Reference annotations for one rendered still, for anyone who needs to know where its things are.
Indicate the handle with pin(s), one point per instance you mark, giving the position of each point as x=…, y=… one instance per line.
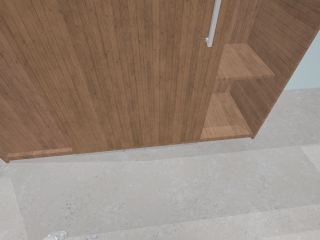
x=209, y=40

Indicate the left robot hand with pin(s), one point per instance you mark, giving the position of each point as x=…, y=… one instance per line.
x=60, y=235

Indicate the wardrobe door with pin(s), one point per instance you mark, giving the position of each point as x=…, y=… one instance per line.
x=26, y=124
x=120, y=73

